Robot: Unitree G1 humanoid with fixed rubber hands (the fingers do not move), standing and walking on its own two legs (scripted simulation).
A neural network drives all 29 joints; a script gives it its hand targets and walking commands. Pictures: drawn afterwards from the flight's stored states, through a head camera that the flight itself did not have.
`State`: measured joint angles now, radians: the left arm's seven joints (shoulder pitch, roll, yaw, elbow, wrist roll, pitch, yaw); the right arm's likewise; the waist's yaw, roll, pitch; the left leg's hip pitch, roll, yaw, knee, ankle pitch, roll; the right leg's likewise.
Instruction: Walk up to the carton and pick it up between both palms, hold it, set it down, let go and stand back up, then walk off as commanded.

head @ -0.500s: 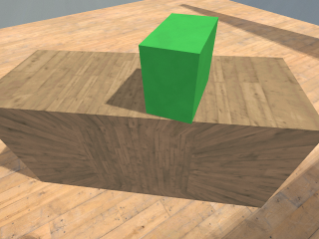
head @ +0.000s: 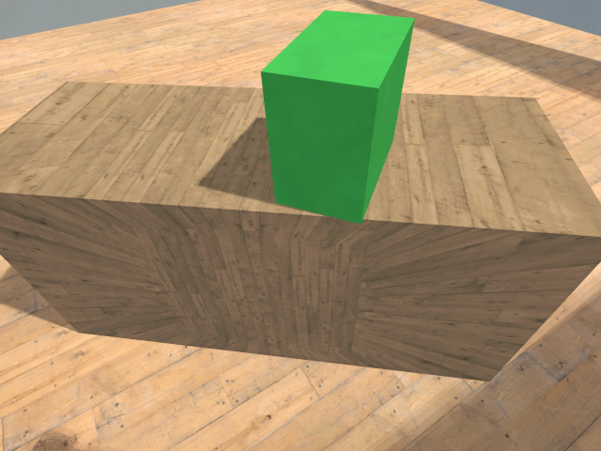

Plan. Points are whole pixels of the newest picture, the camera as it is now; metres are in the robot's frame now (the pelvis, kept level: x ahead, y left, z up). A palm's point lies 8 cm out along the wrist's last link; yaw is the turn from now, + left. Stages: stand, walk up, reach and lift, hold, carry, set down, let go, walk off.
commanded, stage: walk up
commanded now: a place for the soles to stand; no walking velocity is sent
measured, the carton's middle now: (342, 114) +0.74 -0.05 +0.09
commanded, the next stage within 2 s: none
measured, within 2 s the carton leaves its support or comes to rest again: neither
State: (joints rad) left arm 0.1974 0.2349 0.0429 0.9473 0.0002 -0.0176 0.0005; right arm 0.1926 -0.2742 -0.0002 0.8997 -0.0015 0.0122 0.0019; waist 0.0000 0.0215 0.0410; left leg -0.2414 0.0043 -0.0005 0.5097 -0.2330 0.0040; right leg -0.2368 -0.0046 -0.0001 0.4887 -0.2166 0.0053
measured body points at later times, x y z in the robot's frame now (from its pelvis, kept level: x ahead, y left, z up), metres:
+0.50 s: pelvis -0.07 -0.01 -0.02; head -0.05 -0.03 +0.43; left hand +0.01 +0.27 -0.15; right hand +0.02 -0.29 -0.16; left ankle -0.06 +0.11 -0.74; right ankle -0.02 -0.13 -0.74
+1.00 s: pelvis -0.06 -0.01 -0.01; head -0.04 -0.01 +0.44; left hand +0.01 +0.27 -0.14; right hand +0.03 -0.29 -0.14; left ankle -0.06 +0.11 -0.74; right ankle -0.03 -0.13 -0.74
